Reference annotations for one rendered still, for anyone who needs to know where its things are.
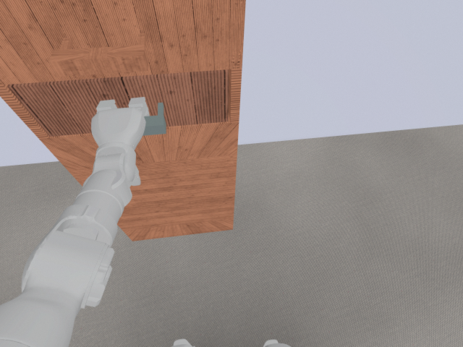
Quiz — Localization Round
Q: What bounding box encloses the handle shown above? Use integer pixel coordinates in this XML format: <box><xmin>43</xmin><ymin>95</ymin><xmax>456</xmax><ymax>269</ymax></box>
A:
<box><xmin>49</xmin><ymin>45</ymin><xmax>148</xmax><ymax>77</ymax></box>
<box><xmin>143</xmin><ymin>103</ymin><xmax>166</xmax><ymax>136</ymax></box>

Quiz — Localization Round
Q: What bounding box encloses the drawer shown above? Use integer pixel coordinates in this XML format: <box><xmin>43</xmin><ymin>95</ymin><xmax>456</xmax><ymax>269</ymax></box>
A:
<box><xmin>8</xmin><ymin>69</ymin><xmax>229</xmax><ymax>137</ymax></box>

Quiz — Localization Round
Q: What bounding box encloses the left robot upper arm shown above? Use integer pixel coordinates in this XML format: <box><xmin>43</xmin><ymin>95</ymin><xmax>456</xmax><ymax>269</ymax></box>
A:
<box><xmin>0</xmin><ymin>231</ymin><xmax>115</xmax><ymax>347</ymax></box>

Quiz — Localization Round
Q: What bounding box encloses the robot left forearm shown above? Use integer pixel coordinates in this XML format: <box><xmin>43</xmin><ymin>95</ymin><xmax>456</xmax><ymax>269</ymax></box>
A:
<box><xmin>21</xmin><ymin>142</ymin><xmax>136</xmax><ymax>292</ymax></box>

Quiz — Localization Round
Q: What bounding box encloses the cabinet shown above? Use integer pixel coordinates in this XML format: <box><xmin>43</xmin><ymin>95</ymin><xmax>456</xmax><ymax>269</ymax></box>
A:
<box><xmin>0</xmin><ymin>0</ymin><xmax>246</xmax><ymax>241</ymax></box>

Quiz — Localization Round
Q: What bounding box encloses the left robot hand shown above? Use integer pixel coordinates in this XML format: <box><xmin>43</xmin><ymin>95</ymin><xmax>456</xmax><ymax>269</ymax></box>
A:
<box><xmin>91</xmin><ymin>97</ymin><xmax>150</xmax><ymax>186</ymax></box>

